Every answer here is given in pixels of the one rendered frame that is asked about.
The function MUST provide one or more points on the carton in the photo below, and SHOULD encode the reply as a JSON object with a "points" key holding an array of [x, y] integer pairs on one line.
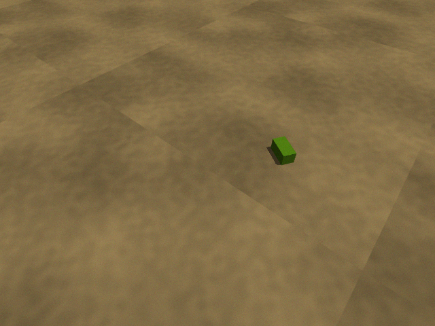
{"points": [[283, 150]]}

